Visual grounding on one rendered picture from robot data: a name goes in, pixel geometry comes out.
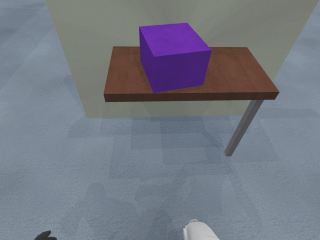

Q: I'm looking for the robot left hand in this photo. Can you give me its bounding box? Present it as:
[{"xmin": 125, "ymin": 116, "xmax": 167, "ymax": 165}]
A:
[{"xmin": 34, "ymin": 230, "xmax": 57, "ymax": 240}]

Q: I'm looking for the right robot thigh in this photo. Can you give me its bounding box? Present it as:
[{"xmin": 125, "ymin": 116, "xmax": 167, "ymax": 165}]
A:
[{"xmin": 183, "ymin": 222, "xmax": 220, "ymax": 240}]

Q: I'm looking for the carton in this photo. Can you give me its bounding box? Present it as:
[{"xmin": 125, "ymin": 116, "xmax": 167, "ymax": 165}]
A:
[{"xmin": 139, "ymin": 23, "xmax": 212, "ymax": 93}]

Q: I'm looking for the table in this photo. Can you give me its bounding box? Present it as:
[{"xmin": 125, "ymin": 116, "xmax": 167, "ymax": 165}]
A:
[{"xmin": 103, "ymin": 46, "xmax": 279, "ymax": 157}]

